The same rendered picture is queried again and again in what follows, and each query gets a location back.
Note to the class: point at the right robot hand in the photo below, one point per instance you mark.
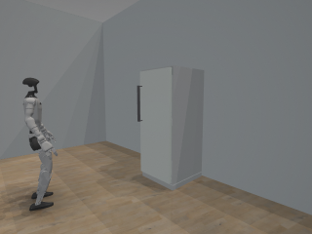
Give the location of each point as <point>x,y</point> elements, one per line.
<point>47,147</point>

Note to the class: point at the fridge door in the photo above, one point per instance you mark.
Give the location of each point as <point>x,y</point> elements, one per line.
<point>156,113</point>

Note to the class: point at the humanoid robot head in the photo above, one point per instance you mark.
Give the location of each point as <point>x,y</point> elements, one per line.
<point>31,82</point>

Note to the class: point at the robot left foot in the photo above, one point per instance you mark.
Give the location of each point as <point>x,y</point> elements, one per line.
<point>46,194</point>

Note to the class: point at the right robot forearm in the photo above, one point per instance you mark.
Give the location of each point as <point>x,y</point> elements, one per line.
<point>34,129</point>

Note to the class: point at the left robot hand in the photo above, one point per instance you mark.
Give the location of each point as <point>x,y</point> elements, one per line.
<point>47,136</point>

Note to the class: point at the left robot forearm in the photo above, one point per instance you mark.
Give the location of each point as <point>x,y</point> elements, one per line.
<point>42,128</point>

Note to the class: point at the right robot upper arm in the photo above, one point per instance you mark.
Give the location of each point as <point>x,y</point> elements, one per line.
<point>29,108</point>

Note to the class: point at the handle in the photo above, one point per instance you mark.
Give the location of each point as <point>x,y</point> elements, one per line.
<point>138,102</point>

